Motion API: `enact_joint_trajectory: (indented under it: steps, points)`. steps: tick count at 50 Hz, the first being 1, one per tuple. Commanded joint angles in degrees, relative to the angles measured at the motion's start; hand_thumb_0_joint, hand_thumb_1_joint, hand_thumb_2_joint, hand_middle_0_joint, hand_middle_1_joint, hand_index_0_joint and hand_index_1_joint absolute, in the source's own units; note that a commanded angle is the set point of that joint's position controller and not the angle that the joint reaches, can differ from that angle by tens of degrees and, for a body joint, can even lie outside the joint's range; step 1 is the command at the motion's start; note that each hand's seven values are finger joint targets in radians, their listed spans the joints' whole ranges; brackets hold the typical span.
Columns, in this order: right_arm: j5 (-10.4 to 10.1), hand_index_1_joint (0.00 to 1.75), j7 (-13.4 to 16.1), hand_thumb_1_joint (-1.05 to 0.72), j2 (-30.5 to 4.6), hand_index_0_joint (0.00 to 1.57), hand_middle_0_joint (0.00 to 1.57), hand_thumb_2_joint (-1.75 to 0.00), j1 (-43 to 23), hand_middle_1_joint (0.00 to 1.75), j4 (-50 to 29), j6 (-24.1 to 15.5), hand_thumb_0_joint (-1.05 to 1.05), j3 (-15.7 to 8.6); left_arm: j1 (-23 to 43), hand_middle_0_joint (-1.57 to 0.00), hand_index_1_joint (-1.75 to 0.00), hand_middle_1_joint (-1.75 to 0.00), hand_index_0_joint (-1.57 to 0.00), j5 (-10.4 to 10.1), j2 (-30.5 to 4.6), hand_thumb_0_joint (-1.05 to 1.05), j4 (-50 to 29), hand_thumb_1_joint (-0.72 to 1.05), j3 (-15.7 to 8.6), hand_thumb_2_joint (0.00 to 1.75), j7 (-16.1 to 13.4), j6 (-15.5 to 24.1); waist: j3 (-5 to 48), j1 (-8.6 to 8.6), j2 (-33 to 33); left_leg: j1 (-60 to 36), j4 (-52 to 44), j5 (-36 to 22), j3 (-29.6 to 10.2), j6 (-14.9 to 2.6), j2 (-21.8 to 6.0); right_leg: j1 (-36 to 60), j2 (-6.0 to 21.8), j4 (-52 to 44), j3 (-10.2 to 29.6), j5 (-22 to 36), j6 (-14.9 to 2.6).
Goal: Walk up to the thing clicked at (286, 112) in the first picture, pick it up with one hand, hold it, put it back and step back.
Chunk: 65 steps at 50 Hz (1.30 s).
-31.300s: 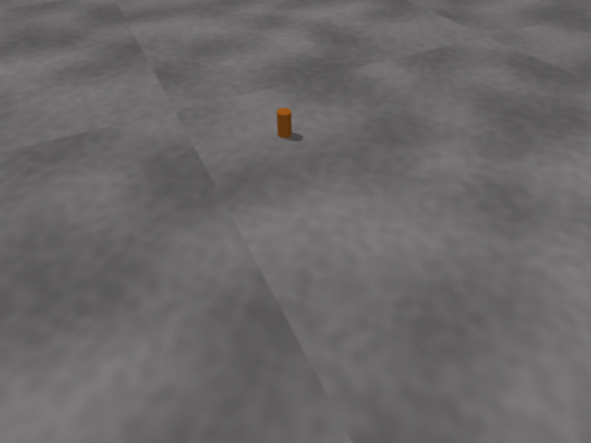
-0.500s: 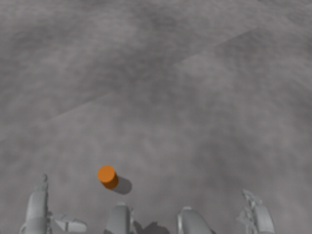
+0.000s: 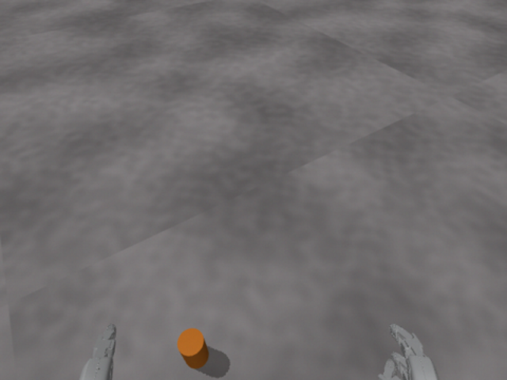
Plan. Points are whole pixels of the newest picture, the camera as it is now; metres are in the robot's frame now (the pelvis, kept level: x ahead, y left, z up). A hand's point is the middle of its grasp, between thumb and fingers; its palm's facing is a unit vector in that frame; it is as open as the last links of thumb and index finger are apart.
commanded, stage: home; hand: left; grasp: from the side
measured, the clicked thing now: (193, 349) +0.38 +0.21 -0.64
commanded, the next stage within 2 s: stand in 1.56 s
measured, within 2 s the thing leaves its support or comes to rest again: neither
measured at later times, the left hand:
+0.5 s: hand out of the picture +0.15 +0.17 -0.05, palm faces +0.10 -0.96 -0.28, open 17.6 cm
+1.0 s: hand out of the picture +0.15 +0.16 -0.05, palm faces +0.10 -0.96 -0.28, open 17.6 cm
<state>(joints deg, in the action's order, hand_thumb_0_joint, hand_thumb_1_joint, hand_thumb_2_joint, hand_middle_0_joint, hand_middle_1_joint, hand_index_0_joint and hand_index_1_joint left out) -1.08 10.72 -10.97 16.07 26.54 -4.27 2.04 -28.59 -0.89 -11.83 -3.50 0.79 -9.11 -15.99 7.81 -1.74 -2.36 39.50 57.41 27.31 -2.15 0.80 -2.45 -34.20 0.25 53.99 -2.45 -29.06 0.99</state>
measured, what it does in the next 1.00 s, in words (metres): stands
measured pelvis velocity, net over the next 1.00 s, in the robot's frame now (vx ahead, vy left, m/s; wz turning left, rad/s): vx -0.02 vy -0.02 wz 0.00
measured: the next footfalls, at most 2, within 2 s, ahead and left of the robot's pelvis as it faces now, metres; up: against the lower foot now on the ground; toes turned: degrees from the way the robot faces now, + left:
none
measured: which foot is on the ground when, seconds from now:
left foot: down 0.00-1.00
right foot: down 0.00-1.00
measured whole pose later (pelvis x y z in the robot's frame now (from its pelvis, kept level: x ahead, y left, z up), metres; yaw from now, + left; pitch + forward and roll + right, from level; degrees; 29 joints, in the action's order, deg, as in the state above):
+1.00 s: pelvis -0.02 -0.02 +0.00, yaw +0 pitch +7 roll -1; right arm -0.8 10.4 -12.1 15.7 28.6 -7.5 1.5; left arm -26.9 -0.9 -11.5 -0.8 0.5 -7.1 -14.4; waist 5.6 -1.3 -1.9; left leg 37.7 55.0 24.8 -2.3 2.0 -2.8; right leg -33.4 -0.2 53.6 -2.6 -27.6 -0.2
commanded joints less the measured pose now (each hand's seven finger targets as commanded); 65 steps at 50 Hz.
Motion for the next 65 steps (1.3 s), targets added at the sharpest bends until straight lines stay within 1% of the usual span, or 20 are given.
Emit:
enact_joint_trajectory:
  steps: [1,2,3,5,8,11,15,19,20,24,26,30,31,34,41,49,51,53,54,65]
  points:
    - [0.6,0.3,0.4,-0.9,-7.7,0.2,0.2,-0.9,-2.7,0.3,-8.6,-3.5,0.0,-3.7,1.9,-0.04,-0.05,-0.05,-0.04,0.8,-5.9,0.0,-10.5,-0.59,-3.0,0.03,0.0,3.4,4.8,-0.28,0.0,-9.0,-8.8,-16.6,1.3,-0.78,1.6,1.7,-1.9,-8.3,-1.2,17.1,-1.12]
    - [0.5,0.3,0.3,-0.9,-7.3,0.2,0.2,-0.9,-3.0,0.3,-8.5,-3.8,0.0,-3.3,-0.3,-0.05,-0.05,-0.05,-0.05,0.7,-3.4,0.0,-5.6,-0.58,-1.6,0.04,0.3,2.9,3.3,-0.77,1.1,-8.6,-9.2,-15.1,1.3,-0.85,1.5,1.0,-2.0,-8.6,-1.2,15.8,-1.08]
    - [0.5,0.3,0.3,-0.9,-7.4,0.2,0.2,-0.9,-3.0,0.3,-8.4,-3.9,0.0,-3.4,4.1,-0.05,-0.05,-0.05,-0.04,0.6,-6.0,0.0,-11.9,-0.59,-3.2,0.03,0.1,3.6,4.5,-0.36,-1.2,-9.3,-9.6,-14.5,1.3,-0.69,1.5,1.4,-2.0,-8.7,-1.1,15.2,-1.23]
    - [0.6,0.3,0.3,-0.9,-7.7,0.2,0.2,-0.9,-3.2,0.3,-8.1,-4.1,0.0,-3.5,4.6,-0.04,-0.04,-0.04,-0.04,0.8,-7.3,0.0,-12.1,-0.61,-4.0,0.02,0.0,3.7,6.1,-0.11,-1.6,-10.1,-10.0,-14.6,0.9,-0.58,1.5,2.5,-2.0,-8.8,-1.2,14.8,-1.34]
    - [0.6,0.3,0.2,-0.9,-7.3,0.2,0.2,-0.9,-3.4,0.3,-8.1,-4.4,0.0,-3.1,0.4,-0.04,-0.04,-0.04,-0.04,0.7,-4.3,0.0,-6.6,-0.61,-2.2,0.02,0.4,3.2,3.5,-0.27,-0.1,-9.1,-10.4,-13.6,0.9,-0.61,1.5,1.7,-2.1,-9.2,-1.3,13.8,-1.33]
    - [0.5,0.3,0.3,-0.9,-7.6,0.2,0.2,-0.9,-3.7,0.3,-7.8,-4.5,0.0,-3.3,4.4,-0.04,-0.05,-0.05,-0.04,0.8,-7.0,0.0,-10.5,-0.6,-4.0,0.02,0.2,3.9,4.3,0.37,-1.4,-9.5,-11.1,-11.8,1.1,-0.54,1.6,1.8,-2.0,-9.6,-1.2,12.2,-1.39]
    - [0.6,0.3,0.1,-0.9,-7.2,0.2,0.2,-0.9,-3.6,0.3,-7.7,-4.7,0.0,-3.0,0.4,-0.04,-0.05,-0.05,-0.04,0.5,-4.5,0.0,-5.8,-0.59,-2.5,0.03,0.7,3.5,2.7,-0.05,1.7,-8.1,-10.1,-11.9,1.6,-1.09,1.8,1.9,-1.8,-10.6,-0.8,13.1,-0.93]
    - [0.5,0.3,0.2,-0.9,-7.7,0.2,0.2,-0.9,-3.3,0.3,-7.7,-4.7,0.0,-3.4,2.1,-0.04,-0.05,-0.05,-0.04,0.6,-6.2,0.0,-8.2,-0.6,-3.6,0.03,0.7,4.0,4.4,-0.08,0.4,-9.2,-9.6,-13.6,2.2,-1.07,1.9,2.4,-1.5,-10.4,-0.3,15.1,-0.8]
    - [0.5,0.3,0.1,-0.9,-7.3,0.2,0.2,-0.9,-3.7,0.3,-7.4,-4.8,0.0,-3.1,-0.1,-0.05,-0.05,-0.05,-0.04,0.6,-4.4,0.0,-4.7,-0.59,-2.7,0.03,0.9,3.6,3.1,-0.15,2.1,-8.4,-9.9,-13.0,1.8,-1.13,1.8,2.3,-1.7,-10.4,-0.6,14.5,-0.83]
    - [0.5,0.3,0.2,-0.9,-7.6,0.2,0.2,-0.9,-3.9,0.3,-7.6,-5.0,0.0,-3.4,3.8,-0.04,-0.05,-0.05,-0.04,0.6,-7.3,0.0,-9.7,-0.59,-4.4,0.03,0.7,4.4,4.4,0.53,-0.1,-9.1,-10.5,-10.8,2.0,-1.08,1.8,2.4,-1.5,-11.0,-0.4,11.9,-0.99]
    - [0.4,0.3,0.2,-0.9,-7.2,0.2,0.2,-0.9,-4.2,0.3,-7.6,-5.3,0.0,-3.0,1.7,-0.05,-0.05,-0.05,-0.05,0.4,-4.6,0.0,-5.6,-0.56,-2.5,0.05,1.1,3.9,2.0,-0.06,1.2,-7.9,-10.5,-9.5,2.1,-1.21,1.9,0.9,-1.6,-11.4,-0.4,10.9,-0.89]
    - [0.4,0.3,0.3,-0.9,-7.8,0.2,0.2,-0.9,-4.6,0.3,-7.9,-5.6,0.0,-3.4,3.7,-0.04,-0.05,-0.05,-0.04,0.5,-7.1,0.0,-9.0,-0.59,-4.2,0.03,0.9,4.5,2.4,0.54,0.7,-7.8,-10.5,-7.8,2.3,-1.19,2.0,1.0,-1.1,-12.4,0.6,8.5,-0.87]
    - [0.5,0.3,0.2,-0.9,-7.0,0.2,0.2,-0.9,-4.1,0.3,-7.4,-5.7,0.0,-2.9,0.8,-0.05,-0.05,-0.05,-0.05,0.6,-4.0,0.0,-4.7,-0.58,-2.3,0.04,1.2,4.1,2.4,-0.29,2.7,-8.2,-10.4,-8.6,2.2,-1.33,1.8,1.2,-1.5,-11.7,0.1,9.7,-0.78]
    - [0.4,0.3,0.0,-0.9,-7.7,0.2,0.2,-0.9,-4.0,0.3,-7.2,-5.7,0.0,-3.3,3.7,-0.05,-0.05,-0.05,-0.05,0.5,-6.6,0.0,-8.4,-0.57,-4.3,0.05,1.0,4.6,3.3,0.61,-0.1,-8.6,-11.2,-9.2,1.9,-1.08,1.7,1.3,-1.6,-10.9,-0.4,10.1,-1.23]
    - [0.4,0.3,0.3,-0.9,-7.6,0.2,0.2,-0.9,-4.4,0.3,-7.2,-6.0,0.0,-3.4,4.2,-0.05,-0.05,-0.05,-0.05,0.5,-7.2,0.0,-9.7,-0.57,-4.3,0.05,1.1,4.8,3.8,0.67,0.7,-8.6,-10.1,-10.4,2.4,-1.23,2.0,1.7,-1.3,-11.5,0.0,11.6,-0.89]
    - [0.5,0.3,0.2,-0.9,-7.8,0.2,0.2,-0.9,-4.5,0.3,-7.4,-6.5,0.0,-3.5,2.6,-0.05,-0.05,-0.05,-0.04,0.4,-6.3,0.0,-8.1,-0.59,-4.1,0.03,1.3,4.9,2.5,0.54,1.1,-8.2,-10.6,-8.4,2.3,-1.2,1.9,1.1,-1.5,-11.7,0.0,9.2,-1.01]
    - [0.5,0.3,0.0,-0.9,-7.1,0.2,0.2,-0.9,-4.0,0.3,-6.7,-6.4,0.0,-3.0,0.6,-0.05,-0.05,-0.05,-0.05,0.4,-4.1,0.0,-5.6,-0.57,-2.5,0.04,1.6,4.6,2.6,0.1,1.4,-8.5,-10.4,-9.8,2.4,-1.2,1.8,0.8,-1.6,-11.1,-0.2,11.1,-0.95]
    - [0.5,0.3,0.2,-0.9,-8.0,0.2,0.2,-0.9,-4.3,0.3,-7.4,-6.4,0.0,-3.7,4.7,-0.05,-0.05,-0.05,-0.05,0.4,-7.0,0.0,-10.9,-0.56,-4.5,0.05,1.3,5.1,4.8,0.37,0.4,-9.2,-10.1,-10.7,2.3,-1.21,1.9,2.0,-1.4,-11.1,0.0,11.9,-1.03]
    - [0.6,0.3,0.1,-0.9,-7.3,0.2,0.2,-0.9,-3.7,0.3,-6.6,-6.3,0.0,-3.3,1.3,-0.05,-0.05,-0.05,-0.05,0.6,-5.3,0.0,-6.4,-0.58,-3.7,0.04,1.4,4.6,4.1,0.13,2.2,-9.1,-10.0,-11.2,2.3,-1.34,1.8,1.8,-1.7,-10.9,-0.2,12.5,-0.85]
    - [0.6,0.3,0.3,-0.9,-7.3,0.2,0.2,-0.9,-3.4,0.3,-6.5,-6.2,0.0,-3.3,1.5,-0.05,-0.05,-0.05,-0.05,0.6,-5.4,0.0,-7.3,-0.57,-3.5,0.05,1.2,4.3,3.9,0.38,1.2,-9.5,-9.6,-14.5,2.2,-1.13,1.7,2.4,-1.6,-10.2,-0.4,15.9,-0.89]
